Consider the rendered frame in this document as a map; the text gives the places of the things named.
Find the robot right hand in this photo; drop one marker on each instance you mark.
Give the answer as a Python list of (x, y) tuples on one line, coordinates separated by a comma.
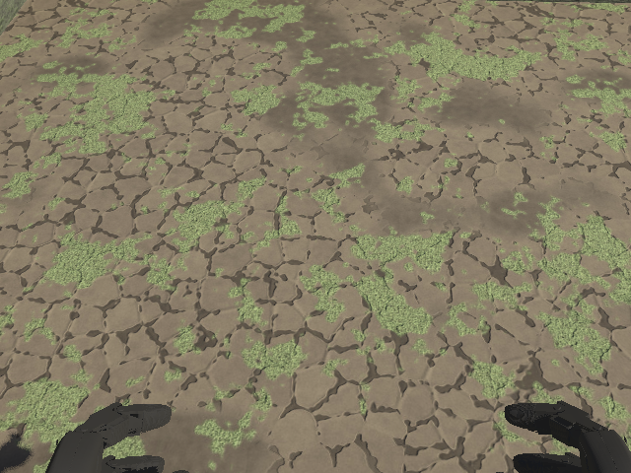
[(601, 450)]

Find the robot left hand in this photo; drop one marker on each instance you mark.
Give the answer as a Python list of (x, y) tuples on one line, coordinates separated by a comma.
[(81, 451)]

